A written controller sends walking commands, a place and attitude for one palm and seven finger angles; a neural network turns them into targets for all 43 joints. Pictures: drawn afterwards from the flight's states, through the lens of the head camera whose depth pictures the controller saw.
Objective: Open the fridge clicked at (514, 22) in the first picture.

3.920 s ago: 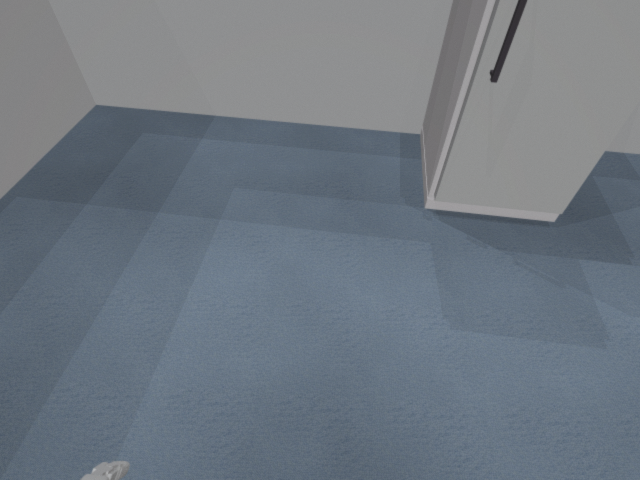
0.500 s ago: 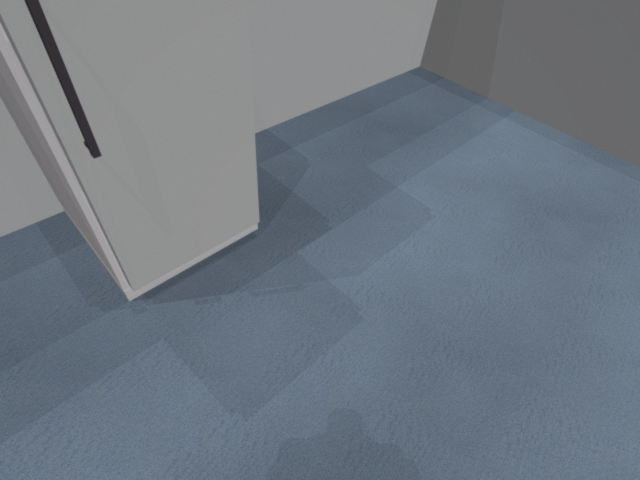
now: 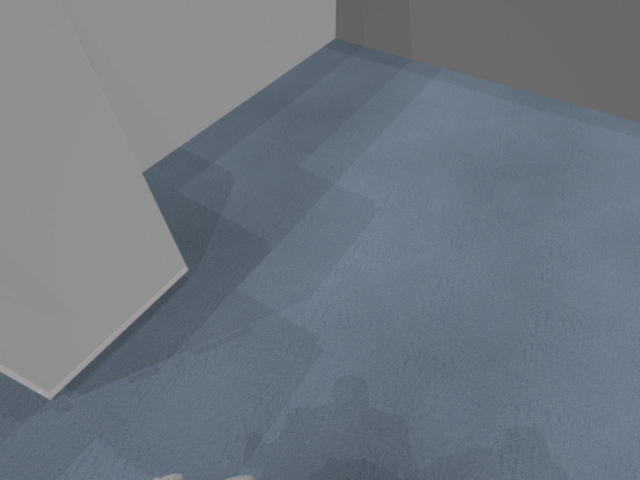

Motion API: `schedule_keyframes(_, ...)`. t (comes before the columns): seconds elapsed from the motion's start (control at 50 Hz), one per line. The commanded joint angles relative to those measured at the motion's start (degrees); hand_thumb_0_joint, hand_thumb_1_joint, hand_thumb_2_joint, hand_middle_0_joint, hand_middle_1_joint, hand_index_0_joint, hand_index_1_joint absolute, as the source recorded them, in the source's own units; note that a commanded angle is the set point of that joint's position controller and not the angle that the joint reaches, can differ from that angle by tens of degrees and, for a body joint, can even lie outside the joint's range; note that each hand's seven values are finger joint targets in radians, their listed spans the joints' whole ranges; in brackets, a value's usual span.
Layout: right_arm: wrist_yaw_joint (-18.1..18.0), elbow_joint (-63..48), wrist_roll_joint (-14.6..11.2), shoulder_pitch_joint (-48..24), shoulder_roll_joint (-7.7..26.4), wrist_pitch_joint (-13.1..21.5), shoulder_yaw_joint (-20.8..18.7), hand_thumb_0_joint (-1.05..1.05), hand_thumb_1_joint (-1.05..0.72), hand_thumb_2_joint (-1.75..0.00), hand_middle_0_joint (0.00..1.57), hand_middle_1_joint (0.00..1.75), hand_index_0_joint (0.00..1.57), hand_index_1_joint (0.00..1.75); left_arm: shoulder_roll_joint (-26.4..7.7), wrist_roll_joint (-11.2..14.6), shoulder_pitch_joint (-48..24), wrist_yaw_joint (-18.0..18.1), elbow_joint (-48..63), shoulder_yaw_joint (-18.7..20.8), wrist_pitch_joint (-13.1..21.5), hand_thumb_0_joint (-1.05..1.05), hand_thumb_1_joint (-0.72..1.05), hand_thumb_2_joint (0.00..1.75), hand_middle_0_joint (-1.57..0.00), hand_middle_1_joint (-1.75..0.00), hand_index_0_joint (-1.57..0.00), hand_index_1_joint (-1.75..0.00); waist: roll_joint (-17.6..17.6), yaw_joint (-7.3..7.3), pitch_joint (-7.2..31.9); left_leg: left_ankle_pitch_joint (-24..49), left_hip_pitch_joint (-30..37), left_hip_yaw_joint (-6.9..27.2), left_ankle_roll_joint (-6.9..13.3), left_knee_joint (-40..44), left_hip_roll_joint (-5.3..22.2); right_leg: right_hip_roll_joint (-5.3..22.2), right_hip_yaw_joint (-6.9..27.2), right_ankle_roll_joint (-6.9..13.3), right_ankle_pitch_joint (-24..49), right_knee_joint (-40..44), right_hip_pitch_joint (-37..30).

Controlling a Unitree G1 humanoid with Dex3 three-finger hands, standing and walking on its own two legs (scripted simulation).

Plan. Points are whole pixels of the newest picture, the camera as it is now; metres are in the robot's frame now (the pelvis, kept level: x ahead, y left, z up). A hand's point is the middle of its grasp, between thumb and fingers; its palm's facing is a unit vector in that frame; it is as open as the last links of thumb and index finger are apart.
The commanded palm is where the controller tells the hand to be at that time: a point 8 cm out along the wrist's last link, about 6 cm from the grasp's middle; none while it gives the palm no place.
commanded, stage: walk to a spot facing it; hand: left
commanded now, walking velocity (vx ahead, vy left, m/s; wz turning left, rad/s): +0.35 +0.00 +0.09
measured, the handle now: out of the picture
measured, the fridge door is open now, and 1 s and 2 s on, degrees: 0 0 0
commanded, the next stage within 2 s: turn to face it in 0.18 s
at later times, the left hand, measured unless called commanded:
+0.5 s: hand out of the picture +0.15 +0.22 -0.18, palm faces +0.15 -0.98 -0.16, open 7.4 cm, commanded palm none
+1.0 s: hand (190, 372) +0.29 +0.22 -0.13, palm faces +0.38 -0.89 -0.26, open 7.4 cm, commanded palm none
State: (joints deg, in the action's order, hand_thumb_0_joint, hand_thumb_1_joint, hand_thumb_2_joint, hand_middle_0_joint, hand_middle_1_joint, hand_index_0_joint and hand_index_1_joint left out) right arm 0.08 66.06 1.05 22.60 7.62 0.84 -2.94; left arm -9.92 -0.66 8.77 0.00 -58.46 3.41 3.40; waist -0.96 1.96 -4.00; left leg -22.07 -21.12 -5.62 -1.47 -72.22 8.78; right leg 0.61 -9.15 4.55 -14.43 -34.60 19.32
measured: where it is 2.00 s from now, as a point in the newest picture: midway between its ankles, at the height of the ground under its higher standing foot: (326, 475)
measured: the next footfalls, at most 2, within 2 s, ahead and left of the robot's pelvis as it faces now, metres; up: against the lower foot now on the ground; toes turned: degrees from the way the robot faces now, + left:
left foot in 0.38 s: +0.30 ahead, +0.16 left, +0.00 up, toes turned +13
right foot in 0.80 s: +0.33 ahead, -0.08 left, +0.00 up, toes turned +11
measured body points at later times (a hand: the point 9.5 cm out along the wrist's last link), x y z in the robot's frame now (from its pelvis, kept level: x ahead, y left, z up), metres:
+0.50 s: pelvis +0.20 +0.05 +0.00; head +0.23 +0.08 +0.45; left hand +0.15 +0.27 -0.17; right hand +0.30 -0.17 -0.14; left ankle +0.26 +0.15 -0.73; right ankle +0.11 -0.07 -0.65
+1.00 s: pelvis +0.25 +0.00 +0.01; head +0.29 -0.01 +0.46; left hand +0.27 +0.26 -0.11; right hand +0.40 -0.23 -0.14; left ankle +0.19 +0.13 -0.64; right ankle +0.29 -0.09 -0.73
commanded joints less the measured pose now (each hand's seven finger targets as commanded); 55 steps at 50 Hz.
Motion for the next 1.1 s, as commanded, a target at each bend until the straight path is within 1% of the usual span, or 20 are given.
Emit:
schedule_keyframes(0.0, -0.11, -4.44, 0.75, 2.49, 2.05, 0.44, -0.43, 0.0, -0.9, -0.9, 0.2, 0.3, 0.2, 0.3, -5.43, -0.6, 7.04, 0.82, -0.78, 0.54, 1.04, 0.0, 0.9, 0.9, -0.2, -0.3, -0.2, -0.3, 5.52, -0.04, 1.48, 6.38, -8.37, 2.12, -0.53, 5.03, 2.6, 14.96, 13.24, 4.15, 4.03, 23.56, -2.6)
schedule_keyframes(0.14, 1.33, -9.44, 0.56, -9.25, 3.36, 0.66, -0.57, 0.0, -0.9, -0.9, 0.2, 0.3, 0.2, 0.3, -5.58, -0.36, 10.84, 0.69, -2.16, 0.13, 1.95, 0.0, 0.9, 0.9, -0.2, -0.3, -0.2, -0.3, 7.16, -1.89, -1.59, 13.45, -13.8, 0.9, -1.35, 22.32, 1.59, 13.94, 9.23, 4.24, 9.34, 24.34, -9.61)
schedule_keyframes(0.26, 1.73, -11.84, 0.24, -15.94, 4.3, 1.52, -0.15, 0.0, -0.9, -0.9, 0.2, 0.3, 0.2, 0.3, -7.23, -0.77, 13.76, 1.2, -4.09, 0.21, 1.42, 0.0, 0.9, 0.9, -0.2, -0.3, -0.2, -0.3, 5.21, -3.34, -3.24, 11.31, -7.9, -1.67, 0.78, 33.94, -1.0, 15.76, 8.29, 3.13, 21.46, 19.58, -15.04)
schedule_keyframes(0.32, 0.73, -8.1, 0.66, -5.46, 6.6, 1.87, -0.34, 0.0, -0.9, -0.9, 0.2, 0.3, 0.2, 0.3, -7.31, -0.22, 13.88, 1.6, -4.61, 0.06, 0.94, 0.0, 0.9, 0.9, -0.2, -0.3, -0.2, -0.3, 3.08, 1.31, 3.27, 19.13, 8.45, -4.01, 2.63, 42.46, -5.51, 12.15, 0.8, -1.07, 36.77, 2.48, -15.95)
schedule_keyframes(0.34, 0.17, -6.79, 1.09, 1.28, 10.55, 2.19, -1.13, 0.0, -0.9, -0.9, 0.2, 0.3, 0.2, 0.3, -6.07, 0.15, 15.13, 1.63, -3.85, -0.15, 0.6, 0.0, 0.9, 0.9, -0.2, -0.3, -0.2, -0.3, -2.99, 3.26, 9.74, 34.92, 21.86, 3.32, 5.58, 43.27, 0.68, 8.67, -1.08, -4.02, 26.98, -9.81, -7.96)
schedule_keyframes(0.36, -0.27, -6.51, 0.88, 5.86, 16.72, 1.88, -2.32, 0.0, -0.9, -0.9, 0.2, 0.3, 0.2, 0.3, -3.3, 0.98, 17.3, 1.42, -2.88, -0.65, 0.4, 0.0, 0.9, 0.9, -0.2, -0.3, -0.2, -0.3, -16.33, 3.37, 15.5, 56.97, 32.9, 19.68, 12.69, 43.43, 14.34, 1.73, -2.46, -6.4, -8.43, -26.94, 4.34)
schedule_keyframes(0.38, -0.81, -5.94, -0.06, 5.79, 17.09, 1.37, -1.81, 0.0, -0.9, -0.9, 0.2, 0.3, 0.2, 0.3, -3.99, 0.45, 14.74, 1.83, -1.22, -0.83, 0.28, 0.0, 0.9, 0.9, -0.2, -0.3, -0.2, -0.3, -14.28, 3.33, 16.81, 56.66, 30.16, 23.71, 16.1, 47.9, 17.64, 0.66, 3.65, -6.16, -23.05, -36.2, 6.72)
schedule_keyframes(0.4, -1.25, -6.75, -0.19, 2.58, 16.46, 1.61, -1.84, 0.0, -0.9, -0.9, 0.2, 0.3, 0.2, 0.3, -4.08, 0.55, 10.59, 1.92, -0.29, -0.55, -0.23, 0.0, 0.9, 0.9, -0.2, -0.3, -0.2, -0.3, -11.97, 3.05, 12.97, 49.83, 24.81, 23.75, 16.38, 49.91, 17.43, 2.77, 6.81, -6.36, -19.92, -39.29, 11.06)
schedule_keyframes(0.44, -1.3, -8.92, -0.01, -4.78, 11.91, 1.66, -1.04, 0.0, -0.9, -0.9, 0.2, 0.3, 0.2, 0.3, -3.76, -0.1, 7.25, 1.19, 0.58, 0.12, -0.8, 0.0, 0.9, 0.9, -0.2, -0.3, -0.2, -0.3, -6.95, 0.43, 6.12, 40.0, 14.34, 18.23, 13.21, 52.13, 11.77, 5.93, 8.51, -7.25, -14.24, -36.27, 11.45)
schedule_keyframes(0.5, -1.0, -10.94, -0.05, -10.29, 11.59, 1.21, -1.14, 0.0, -0.9, -0.9, 0.2, 0.3, 0.2, 0.3, -2.56, -0.03, 10.28, 0.99, 0.56, 0.56, -2.95, 0.0, 0.9, 0.9, -0.2, -0.3, -0.2, -0.3, -6.37, -2.69, 7.15, 31.26, 6.5, 11.77, 10.55, 54.34, 7.04, 5.52, 6.98, -8.37, -9.6, -28.74, 5.32)
schedule_keyframes(0.62, -0.57, -12.82, 0.45, -10.31, 13.25, -0.49, -2.86, 0.0, -0.9, -0.9, 0.2, 0.3, 0.2, 0.3, -3.33, -0.22, 4.44, 1.19, 5.72, 1.57, -4.49, 0.0, 0.9, 0.9, -0.2, -0.3, -0.2, -0.3, -6.03, -1.44, 6.17, 15.26, 4.32, 17.85, 11.52, 56.03, 5.65, 4.18, 7.05, -9.06, -8.18, -17.41, 5.5)
schedule_keyframes(0.7, -0.35, -14.09, 0.61, -10.77, 14.28, -1.43, -3.75, 0.0, -0.9, -0.9, 0.2, 0.3, 0.2, 0.3, -4.18, 0.06, 3.39, 1.39, 8.06, 1.58, -4.15, 0.0, 0.9, 0.9, -0.2, -0.3, -0.2, -0.3, -7.7, -1.62, 6.42, 18.5, 3.56, 21.4, 10.97, 52.87, 4.44, 1.58, 6.26, -8.68, -7.61, -7.34, -0.28)
schedule_keyframes(0.74, -0.18, -15.11, 0.3, -11.89, 14.21, -1.83, -4.08, 0.0, -0.9, -0.9, 0.2, 0.3, 0.2, 0.3, -5.22, 0.18, 5.74, 1.57, 8.25, 1.77, -3.59, 0.0, 0.9, 0.9, -0.2, -0.3, -0.2, -0.3, -6.56, -3.19, 7.02, 20.19, 0.76, 20.52, 8.61, 48.21, 1.67, 0.95, 5.62, -8.48, -0.7, 4.23, -7.91)
schedule_keyframes(0.76, 0.1, -15.55, -0.18, -11.74, 12.84, -1.78, -3.98, 0.0, -0.9, -0.9, 0.2, 0.3, 0.2, 0.3, -7.52, -0.01, 7.08, 1.88, 8.56, 2.06, -3.07, 0.0, 0.9, 0.9, -0.2, -0.3, -0.2, -0.3, -2.39, -4.15, 7.59, 17.83, -4.25, 19.07, 6.09, 43.22, -1.06, 4.18, 8.92, -7.69, 2.76, 12.25, -14.89)
schedule_keyframes(0.78, 0.45, -16.86, -0.62, -10.56, 8.72, -1.77, -3.35, 0.0, -0.9, -0.9, 0.2, 0.3, 0.2, 0.3, -12.88, -0.98, 8.4, 2.4, 8.96, 3.16, -2.55, 0.0, 0.9, 0.9, -0.2, -0.3, -0.2, -0.3, 12.62, -4.52, 8.16, 1.95, -14.53, 9.38, 1.22, 30.5, -8.66, 19.11, 22.69, -3.36, 3.86, 18.79, -21.46)
schedule_keyframes(0.8, 0.39, -18.22, -0.02, -11.07, 8.91, -1.93, -3.49, 0.0, -0.9, -0.9, 0.2, 0.3, 0.2, 0.3, -16.19, -0.87, 7.92, 2.23, 10.19, 3.14, -2.92, 0.0, 0.9, 0.9, -0.2, -0.3, -0.2, -0.3, 17.81, -4.59, 7.45, -11.52, -15.04, 5.68, -0.52, 17.72, -10.77, 28.86, 28.21, 2.47, 8.73, 20.13, -14.97)
schedule_keyframes(0.82, 0.39, -17.67, 0.45, -11.36, 10.84, -2.88, -3.91, 0.0, -0.9, -0.9, 0.2, 0.3, 0.2, 0.3, -14.24, -0.57, 5.33, 2.43, 11.02, 3.09, -2.58, 0.0, 0.9, 0.9, -0.2, -0.3, -0.2, -0.3, 16.83, -3.87, 5.82, -10.3, -13.79, 8.64, -0.38, 9.76, -8.26, 27.57, 26.78, 3.36, 6.33, 20.8, -8.91)
schedule_keyframes(0.86, 1.0, -16.01, 0.4, -9.82, 9.93, -3.67, -3.88, 0.0, -0.9, -0.9, 0.2, 0.3, 0.2, 0.3, -10.57, -0.55, -0.87, 2.5, 12.31, 1.87, -2.87, 0.0, 0.9, 0.9, -0.2, -0.3, -0.2, -0.3, 8.0, -0.23, 1.6, -2.77, -13.63, 7.42, -1.03, 2.08, -6.1, 21.73, 16.69, 1.83, 7.66, 18.66, -5.15)
schedule_keyframes(0.88, 1.27, -15.42, 0.5, -9.04, 9.23, -3.85, -3.49, 0.0, -0.9, -0.9, 0.2, 0.3, 0.2, 0.3, -9.64, -0.63, -1.7, 2.38, 12.58, 1.36, -2.64, 0.0, 0.9, 0.9, -0.2, -0.3, -0.2, -0.3, 8.3, 0.24, 1.27, -0.37, -13.13, 6.36, -1.67, 1.37, -5.88, 19.54, 11.64, 1.06, 11.26, 17.28, -5.57)
schedule_keyframes(1.08, 1.73, -18.74, -0.24, -17.09, 9.16, -3.66, -1.86, 0.0, -0.9, -0.9, 0.2, 0.3, 0.2, 0.3, -14.2, -1.16, 5.91, 1.84, 9.65, 2.39, -3.37, 0.0, 0.9, 0.9, -0.2, -0.3, -0.2, -0.3, 13.79, -4.19, 5.25, -3.42, -6.03, -0.53, -2.37, 24.59, -5.97, 21.42, 2.87, 2.0, 25.42, 11.25, -15.32)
